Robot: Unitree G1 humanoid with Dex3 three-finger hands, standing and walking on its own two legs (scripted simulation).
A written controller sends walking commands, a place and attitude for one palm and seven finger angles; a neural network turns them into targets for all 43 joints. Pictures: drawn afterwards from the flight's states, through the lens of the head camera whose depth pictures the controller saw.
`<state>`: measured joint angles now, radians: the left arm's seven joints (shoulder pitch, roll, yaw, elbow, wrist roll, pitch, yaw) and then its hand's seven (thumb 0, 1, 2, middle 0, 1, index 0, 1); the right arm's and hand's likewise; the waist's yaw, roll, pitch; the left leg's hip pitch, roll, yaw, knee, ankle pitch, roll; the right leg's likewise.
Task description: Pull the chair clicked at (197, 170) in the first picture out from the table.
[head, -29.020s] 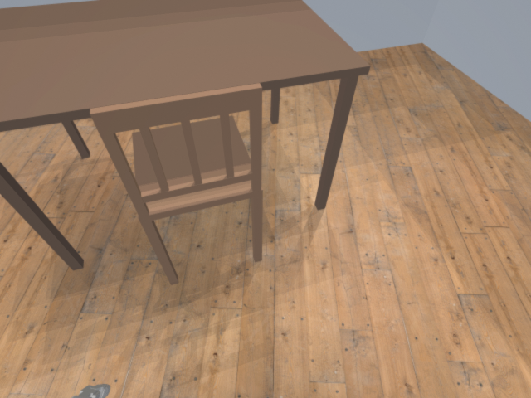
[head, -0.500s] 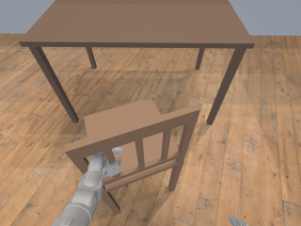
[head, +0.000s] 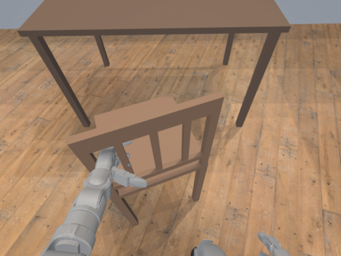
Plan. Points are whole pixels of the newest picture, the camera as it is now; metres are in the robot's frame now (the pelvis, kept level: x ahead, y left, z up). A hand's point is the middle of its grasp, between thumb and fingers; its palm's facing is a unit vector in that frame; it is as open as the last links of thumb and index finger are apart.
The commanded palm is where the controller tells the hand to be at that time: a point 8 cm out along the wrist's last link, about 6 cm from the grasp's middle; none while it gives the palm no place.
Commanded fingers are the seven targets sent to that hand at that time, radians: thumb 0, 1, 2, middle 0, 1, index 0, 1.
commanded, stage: open the thumb and straighten the fingers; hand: left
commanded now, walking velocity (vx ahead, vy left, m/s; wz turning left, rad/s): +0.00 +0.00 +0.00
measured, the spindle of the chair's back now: (156, 151) +0.42 +0.05 -0.07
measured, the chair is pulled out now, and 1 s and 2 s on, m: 0.42 0.43 0.43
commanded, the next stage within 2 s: draw the fingers out of the gap in 0.18 s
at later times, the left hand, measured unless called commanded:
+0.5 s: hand (128, 174) +0.33 +0.12 -0.04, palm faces -0.03 -0.99 -0.14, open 17.5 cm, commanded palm +0.29 +0.18 -0.01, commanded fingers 0.00 -0.55 0.20 0.00 0.00 0.00 0.00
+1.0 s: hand (120, 211) +0.24 +0.13 -0.03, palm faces -0.04 -0.99 -0.14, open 17.5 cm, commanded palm +0.21 +0.18 -0.01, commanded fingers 0.00 -0.55 0.20 0.00 0.00 0.00 0.00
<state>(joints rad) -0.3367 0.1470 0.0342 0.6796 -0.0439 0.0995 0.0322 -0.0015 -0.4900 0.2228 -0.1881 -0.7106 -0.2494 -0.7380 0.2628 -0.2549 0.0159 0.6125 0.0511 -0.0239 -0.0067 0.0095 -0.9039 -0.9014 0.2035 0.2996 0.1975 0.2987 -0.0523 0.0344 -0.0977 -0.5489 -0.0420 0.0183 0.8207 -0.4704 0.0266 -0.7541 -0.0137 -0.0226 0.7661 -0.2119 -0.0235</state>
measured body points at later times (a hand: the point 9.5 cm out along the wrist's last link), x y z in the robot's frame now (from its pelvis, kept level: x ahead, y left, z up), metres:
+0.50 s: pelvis +0.01 -0.01 +0.00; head +0.06 -0.03 +0.44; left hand +0.33 +0.17 -0.02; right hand +0.13 -0.27 -0.11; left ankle -0.04 +0.11 -0.70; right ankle +0.09 -0.11 -0.70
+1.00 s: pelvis +0.03 +0.00 -0.01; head +0.07 -0.01 +0.44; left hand +0.23 +0.18 -0.02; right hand +0.21 -0.23 -0.09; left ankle -0.04 +0.11 -0.70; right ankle +0.09 -0.11 -0.70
